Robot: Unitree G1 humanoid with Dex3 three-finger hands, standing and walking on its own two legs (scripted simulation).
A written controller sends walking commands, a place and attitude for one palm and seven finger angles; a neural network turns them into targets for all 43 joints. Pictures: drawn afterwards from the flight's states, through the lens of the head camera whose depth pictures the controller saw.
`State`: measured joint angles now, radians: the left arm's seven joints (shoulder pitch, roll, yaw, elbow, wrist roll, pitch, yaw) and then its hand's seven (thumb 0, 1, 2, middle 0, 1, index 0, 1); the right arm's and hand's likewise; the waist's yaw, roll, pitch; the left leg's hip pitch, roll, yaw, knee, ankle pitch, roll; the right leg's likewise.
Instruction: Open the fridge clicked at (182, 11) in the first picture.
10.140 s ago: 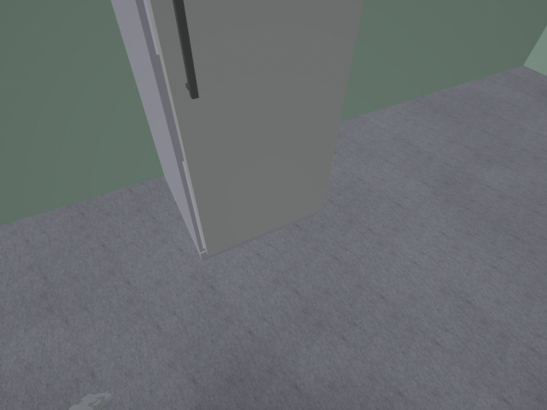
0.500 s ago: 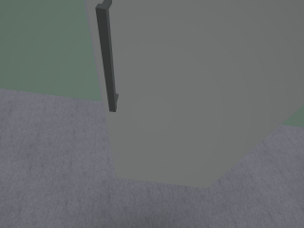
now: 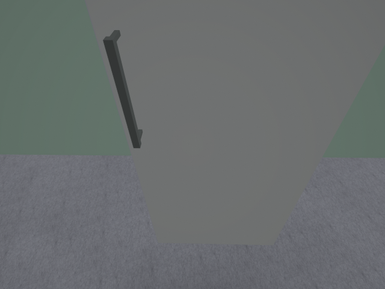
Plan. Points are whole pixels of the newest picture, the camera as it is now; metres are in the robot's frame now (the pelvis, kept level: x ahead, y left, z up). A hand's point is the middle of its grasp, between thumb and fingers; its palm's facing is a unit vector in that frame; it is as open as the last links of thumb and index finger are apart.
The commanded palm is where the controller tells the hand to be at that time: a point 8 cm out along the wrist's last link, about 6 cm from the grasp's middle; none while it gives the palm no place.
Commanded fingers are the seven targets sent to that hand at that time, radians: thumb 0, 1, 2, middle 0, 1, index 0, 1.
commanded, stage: come to a stop and stand still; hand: left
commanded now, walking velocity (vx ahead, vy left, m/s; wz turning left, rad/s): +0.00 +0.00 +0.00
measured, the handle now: (128, 97) +0.46 +0.17 +0.19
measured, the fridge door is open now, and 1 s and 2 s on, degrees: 0 0 0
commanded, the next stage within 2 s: look again from close up in 1.20 s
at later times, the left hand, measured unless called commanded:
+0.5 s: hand out of the picture -0.05 +0.15 -0.17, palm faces +0.01 -0.99 -0.16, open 7.4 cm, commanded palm none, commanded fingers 0.00 0.90 0.90 -0.20 -0.30 -0.20 -0.30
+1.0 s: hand out of the picture +0.02 +0.15 -0.17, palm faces +0.00 -0.98 -0.18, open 7.4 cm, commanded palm none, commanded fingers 0.00 0.90 0.90 -0.20 -0.30 -0.20 -0.30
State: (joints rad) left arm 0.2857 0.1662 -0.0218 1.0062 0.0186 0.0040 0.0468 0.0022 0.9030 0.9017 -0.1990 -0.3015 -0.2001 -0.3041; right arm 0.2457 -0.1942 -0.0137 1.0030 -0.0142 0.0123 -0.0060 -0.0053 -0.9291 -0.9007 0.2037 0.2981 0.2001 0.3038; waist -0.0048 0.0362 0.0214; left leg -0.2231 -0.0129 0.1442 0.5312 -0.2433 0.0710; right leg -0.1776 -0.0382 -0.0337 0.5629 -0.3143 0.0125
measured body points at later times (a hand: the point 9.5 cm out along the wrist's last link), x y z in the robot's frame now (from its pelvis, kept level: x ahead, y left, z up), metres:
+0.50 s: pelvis -0.01 -0.01 +0.01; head -0.01 +0.00 +0.46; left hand -0.04 +0.20 -0.16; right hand -0.05 -0.21 -0.15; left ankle +0.04 +0.07 -0.73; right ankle +0.00 -0.13 -0.73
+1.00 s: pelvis +0.02 -0.01 +0.01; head +0.03 -0.01 +0.46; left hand +0.02 +0.20 -0.15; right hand +0.02 -0.23 -0.15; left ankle +0.04 +0.07 -0.73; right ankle +0.00 -0.13 -0.73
